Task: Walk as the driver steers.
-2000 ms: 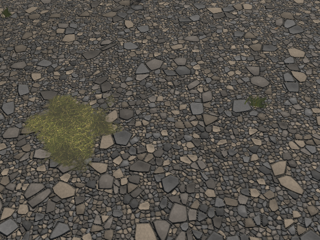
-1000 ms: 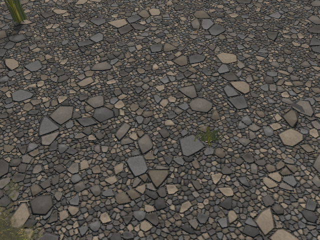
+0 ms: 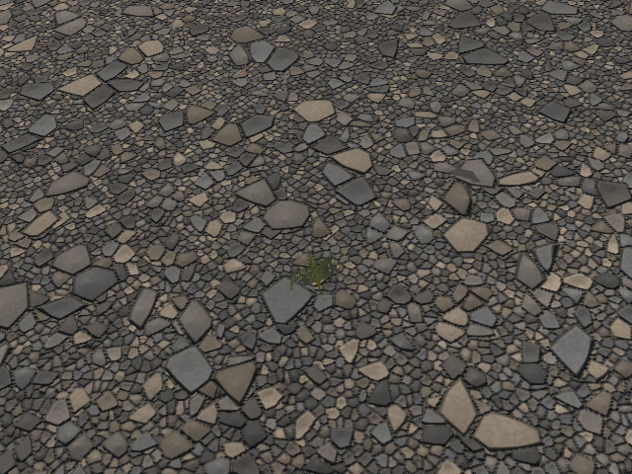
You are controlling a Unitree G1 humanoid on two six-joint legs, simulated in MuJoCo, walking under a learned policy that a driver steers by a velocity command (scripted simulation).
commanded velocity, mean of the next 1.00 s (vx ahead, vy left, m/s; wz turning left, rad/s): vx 0.18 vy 0.00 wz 0.24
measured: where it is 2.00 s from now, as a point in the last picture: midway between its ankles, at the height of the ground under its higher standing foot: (280, 376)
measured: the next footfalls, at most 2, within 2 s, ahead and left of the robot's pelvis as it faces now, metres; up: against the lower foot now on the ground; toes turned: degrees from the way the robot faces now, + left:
left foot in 0.36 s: +0.06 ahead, +0.14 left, +0.00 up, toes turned -1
right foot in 0.82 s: +0.32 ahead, +0.05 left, +0.00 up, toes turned +23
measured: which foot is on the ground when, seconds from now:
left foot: up 0.00-0.34, down 0.36-0.82, up 0.84-1.00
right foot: down 0.00-0.34, up 0.36-0.80, down 0.82-1.00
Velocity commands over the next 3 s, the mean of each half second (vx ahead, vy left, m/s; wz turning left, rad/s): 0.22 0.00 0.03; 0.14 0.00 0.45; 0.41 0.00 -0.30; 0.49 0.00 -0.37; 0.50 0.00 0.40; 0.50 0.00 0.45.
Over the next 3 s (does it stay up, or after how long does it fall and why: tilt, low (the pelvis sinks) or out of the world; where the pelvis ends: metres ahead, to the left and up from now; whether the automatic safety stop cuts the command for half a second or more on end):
stays up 1.20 0.19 0.00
